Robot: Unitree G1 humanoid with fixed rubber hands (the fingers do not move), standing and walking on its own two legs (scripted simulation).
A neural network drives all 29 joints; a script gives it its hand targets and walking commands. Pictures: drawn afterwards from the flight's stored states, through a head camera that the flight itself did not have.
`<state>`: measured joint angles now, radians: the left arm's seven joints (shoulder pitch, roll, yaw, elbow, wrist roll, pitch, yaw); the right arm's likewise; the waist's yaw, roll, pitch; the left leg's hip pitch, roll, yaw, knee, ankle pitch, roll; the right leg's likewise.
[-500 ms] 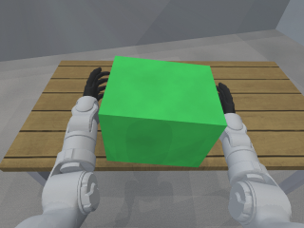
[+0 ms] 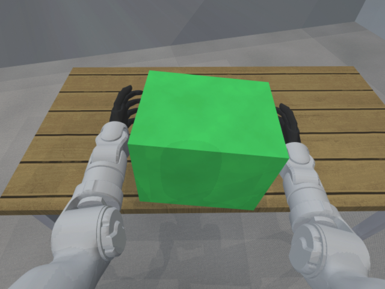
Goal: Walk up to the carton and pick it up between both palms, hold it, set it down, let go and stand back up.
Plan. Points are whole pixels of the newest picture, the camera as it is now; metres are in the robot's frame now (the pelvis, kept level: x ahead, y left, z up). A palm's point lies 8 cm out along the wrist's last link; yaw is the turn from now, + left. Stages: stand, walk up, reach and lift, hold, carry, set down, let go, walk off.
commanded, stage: set down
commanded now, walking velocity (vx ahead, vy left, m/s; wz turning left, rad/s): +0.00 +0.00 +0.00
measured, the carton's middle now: (203, 142) +0.43 +0.01 +0.06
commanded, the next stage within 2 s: none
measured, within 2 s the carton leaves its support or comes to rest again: rests again in 0.94 s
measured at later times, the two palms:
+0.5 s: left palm (122, 127) +0.44 +0.20 +0.09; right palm (282, 146) +0.42 -0.17 +0.06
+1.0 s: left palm (122, 132) +0.43 +0.20 +0.08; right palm (281, 147) +0.42 -0.17 +0.06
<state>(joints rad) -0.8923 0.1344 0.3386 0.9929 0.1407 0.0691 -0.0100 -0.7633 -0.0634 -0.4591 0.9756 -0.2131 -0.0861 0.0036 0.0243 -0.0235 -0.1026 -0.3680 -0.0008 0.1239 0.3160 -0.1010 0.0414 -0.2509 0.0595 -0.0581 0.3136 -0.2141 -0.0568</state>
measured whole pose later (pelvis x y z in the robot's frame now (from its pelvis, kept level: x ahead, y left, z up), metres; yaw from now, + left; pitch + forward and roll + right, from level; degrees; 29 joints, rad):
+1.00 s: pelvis -0.01 +0.00 -0.01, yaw +0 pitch +15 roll +0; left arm -0.98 0.19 0.34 1.24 0.11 -0.15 -0.01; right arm -0.83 -0.05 -0.57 1.05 -0.29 -0.19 0.01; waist 0.02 -0.02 -0.13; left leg -0.54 0.00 0.12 0.34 -0.08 0.05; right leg -0.43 0.06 -0.07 0.36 -0.20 -0.06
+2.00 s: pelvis -0.03 +0.00 -0.02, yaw +1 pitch +19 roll -2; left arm -1.10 0.50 -0.18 1.09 -0.42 0.13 0.00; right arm -1.09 -0.49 0.07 1.11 0.49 0.15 0.04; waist 0.00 0.00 -0.20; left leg -0.70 0.02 0.09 0.45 -0.09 0.05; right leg -0.57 0.07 -0.10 0.44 -0.21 -0.07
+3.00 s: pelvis -0.03 -0.01 +0.00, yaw +1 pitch +10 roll -1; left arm -0.62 0.42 0.05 0.62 -0.27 0.23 -0.02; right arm -0.59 -0.37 -0.02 0.68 0.40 0.13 -0.05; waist 0.00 -0.02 -0.10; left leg -0.47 0.02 0.09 0.38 -0.08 0.04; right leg -0.35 0.07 -0.09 0.36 -0.20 -0.08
